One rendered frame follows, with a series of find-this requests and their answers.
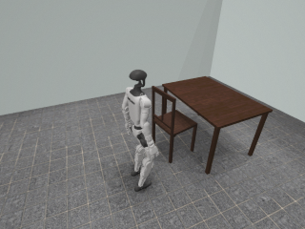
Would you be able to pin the table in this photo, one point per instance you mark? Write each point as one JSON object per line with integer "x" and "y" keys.
{"x": 219, "y": 105}

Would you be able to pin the robot right hand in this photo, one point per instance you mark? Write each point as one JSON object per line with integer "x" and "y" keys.
{"x": 153, "y": 150}

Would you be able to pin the robot shin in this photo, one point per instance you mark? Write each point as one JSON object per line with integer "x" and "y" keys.
{"x": 138, "y": 158}
{"x": 144, "y": 172}

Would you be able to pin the right robot forearm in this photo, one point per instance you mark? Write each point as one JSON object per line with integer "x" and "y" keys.
{"x": 147, "y": 134}

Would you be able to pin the chair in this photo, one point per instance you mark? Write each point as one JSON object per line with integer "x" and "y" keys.
{"x": 173, "y": 123}

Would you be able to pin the left robot forearm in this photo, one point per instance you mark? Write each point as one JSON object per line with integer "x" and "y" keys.
{"x": 127, "y": 116}

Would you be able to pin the right robot upper arm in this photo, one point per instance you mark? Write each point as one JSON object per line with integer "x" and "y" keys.
{"x": 145, "y": 105}

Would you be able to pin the robot left hand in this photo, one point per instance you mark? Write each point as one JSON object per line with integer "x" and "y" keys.
{"x": 127, "y": 126}

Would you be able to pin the robot right shin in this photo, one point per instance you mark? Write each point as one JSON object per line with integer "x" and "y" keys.
{"x": 144, "y": 172}

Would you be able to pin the left robot upper arm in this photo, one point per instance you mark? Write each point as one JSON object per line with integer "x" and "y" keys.
{"x": 125, "y": 104}

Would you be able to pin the robot left shin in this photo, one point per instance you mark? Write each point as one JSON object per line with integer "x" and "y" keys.
{"x": 138, "y": 158}

